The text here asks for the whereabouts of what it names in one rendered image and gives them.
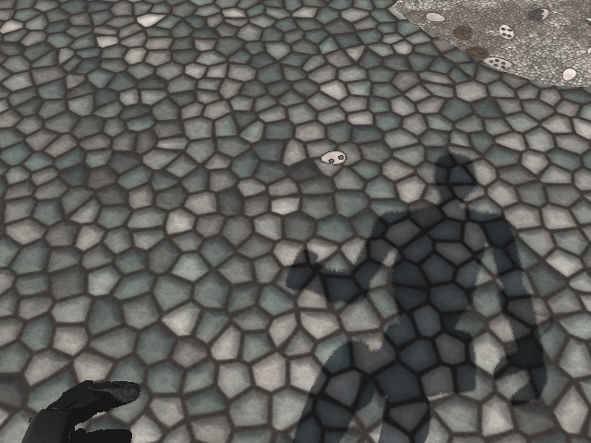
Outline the robot left hand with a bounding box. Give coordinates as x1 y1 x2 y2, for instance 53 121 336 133
21 380 140 443

